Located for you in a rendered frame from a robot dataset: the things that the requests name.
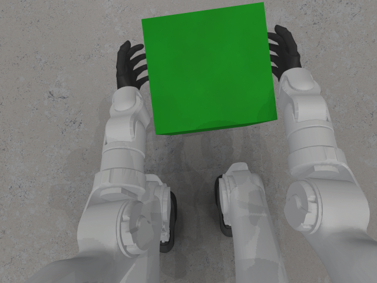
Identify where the carton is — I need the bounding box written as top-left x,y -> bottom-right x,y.
141,2 -> 277,136

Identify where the robot right forearm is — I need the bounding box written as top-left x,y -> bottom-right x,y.
277,68 -> 370,223

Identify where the left robot upper arm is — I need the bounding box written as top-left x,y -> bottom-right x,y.
23,199 -> 154,283

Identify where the right robot upper arm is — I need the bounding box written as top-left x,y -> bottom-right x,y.
284,177 -> 377,283

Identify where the robot left forearm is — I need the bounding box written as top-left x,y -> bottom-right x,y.
77,86 -> 150,241

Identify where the robot right thigh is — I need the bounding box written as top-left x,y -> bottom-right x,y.
219,170 -> 289,283

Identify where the robot left hand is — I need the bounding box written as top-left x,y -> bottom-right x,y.
116,40 -> 149,90

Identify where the robot right hand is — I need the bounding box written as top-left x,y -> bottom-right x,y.
267,25 -> 302,81

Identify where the robot right shin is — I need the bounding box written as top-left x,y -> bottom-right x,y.
223,162 -> 266,225

